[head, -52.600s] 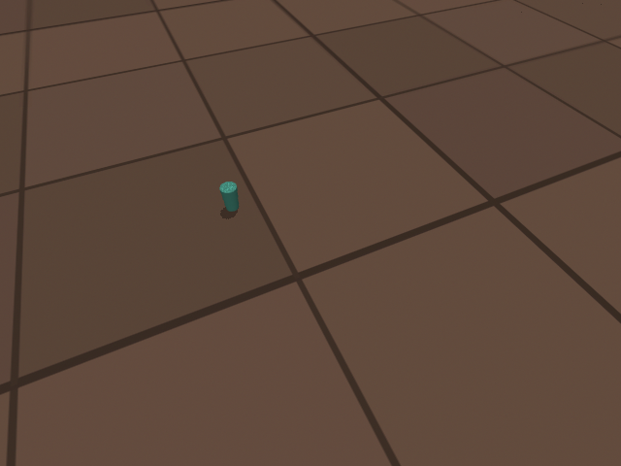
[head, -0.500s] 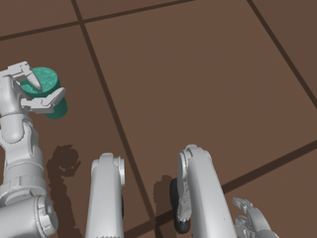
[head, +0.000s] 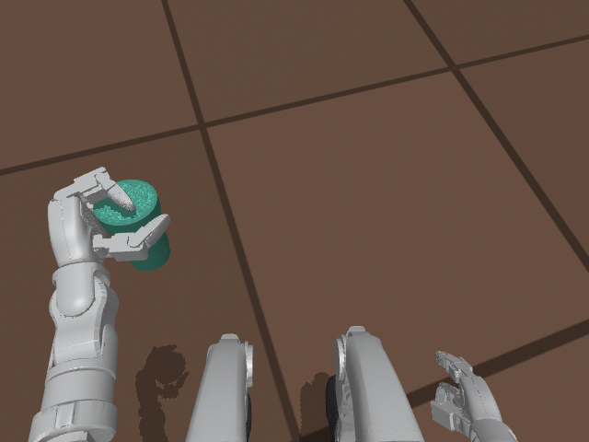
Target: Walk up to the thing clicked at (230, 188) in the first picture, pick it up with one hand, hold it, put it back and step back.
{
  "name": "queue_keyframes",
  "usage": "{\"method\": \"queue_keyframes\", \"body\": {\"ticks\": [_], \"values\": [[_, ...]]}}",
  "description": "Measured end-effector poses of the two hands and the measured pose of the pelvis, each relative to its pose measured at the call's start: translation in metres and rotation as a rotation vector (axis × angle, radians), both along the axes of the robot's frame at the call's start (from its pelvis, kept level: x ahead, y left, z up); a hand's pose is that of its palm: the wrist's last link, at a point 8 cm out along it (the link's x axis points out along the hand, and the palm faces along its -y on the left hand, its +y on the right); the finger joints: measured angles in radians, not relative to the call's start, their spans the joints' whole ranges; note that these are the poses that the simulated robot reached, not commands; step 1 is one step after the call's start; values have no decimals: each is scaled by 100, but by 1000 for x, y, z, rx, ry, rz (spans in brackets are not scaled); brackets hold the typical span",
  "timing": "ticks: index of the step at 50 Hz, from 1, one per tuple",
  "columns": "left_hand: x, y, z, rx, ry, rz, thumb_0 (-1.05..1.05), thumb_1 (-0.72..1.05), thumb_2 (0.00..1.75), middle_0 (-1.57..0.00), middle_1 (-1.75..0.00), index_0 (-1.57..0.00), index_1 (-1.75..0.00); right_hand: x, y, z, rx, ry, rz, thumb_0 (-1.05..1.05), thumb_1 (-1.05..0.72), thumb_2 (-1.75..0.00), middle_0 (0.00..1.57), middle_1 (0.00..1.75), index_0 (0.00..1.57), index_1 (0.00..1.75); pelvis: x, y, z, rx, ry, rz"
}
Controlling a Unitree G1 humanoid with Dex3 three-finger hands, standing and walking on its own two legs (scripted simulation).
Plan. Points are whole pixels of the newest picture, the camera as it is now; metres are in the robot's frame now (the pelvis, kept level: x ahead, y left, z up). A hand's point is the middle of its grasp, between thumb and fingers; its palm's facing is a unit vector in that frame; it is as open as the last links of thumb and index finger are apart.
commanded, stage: lift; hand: left
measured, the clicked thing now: (139, 230) +0.39 +0.22 -0.03
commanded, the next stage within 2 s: hold in 1.22 s
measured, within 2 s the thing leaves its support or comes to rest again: neither
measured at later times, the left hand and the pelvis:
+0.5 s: hand (107, 171) +0.39 +0.19 +0.13, palm faces +0.24 -0.97 -0.03, open 6.2 cm; pelvis +0.02 +0.00 +0.10, yaw +1 degrees
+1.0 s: hand (102, 128) +0.40 +0.18 +0.18, palm faces +0.24 -0.97 -0.01, open 6.2 cm; pelvis +0.05 -0.01 +0.14, yaw +1 degrees
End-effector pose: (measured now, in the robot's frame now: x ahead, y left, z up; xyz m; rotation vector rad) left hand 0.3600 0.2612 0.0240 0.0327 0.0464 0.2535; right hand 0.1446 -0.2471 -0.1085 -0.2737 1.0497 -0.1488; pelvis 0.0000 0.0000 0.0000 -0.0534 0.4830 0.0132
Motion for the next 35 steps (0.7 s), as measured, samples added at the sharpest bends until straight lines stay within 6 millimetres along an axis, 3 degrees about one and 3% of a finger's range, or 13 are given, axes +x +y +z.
{"method": "queue_keyframes", "body": {"ticks": [6,14,24,35], "values": [[0,-5,43,-5,-14,3,6,-21,95,-68,-94,-123,-135,8,3,41,2,-37,3,1,-90,-90,20,30,20,30,10,-1,35,3,-59,4],[-3,-12,74,-6,-3,-8,6,-22,95,-69,-94,-125,-136,7,0,78,1,-48,9,1,-90,-90,20,30,20,30,17,-1,69,8,-122,5],[-5,-19,105,-6,-18,-10,6,-22,96,-69,-94,-127,-135,1,3,102,9,-27,15,1,-91,-90,20,30,20,30,24,-1,96,16,-180,6],[-2,-27,133,-11,-24,-6,6,-22,95,-69,-94,-127,-134,9,11,123,34,-40,16,1,-91,-90,20,30,20,30,35,-2,119,22,-231,4]]}}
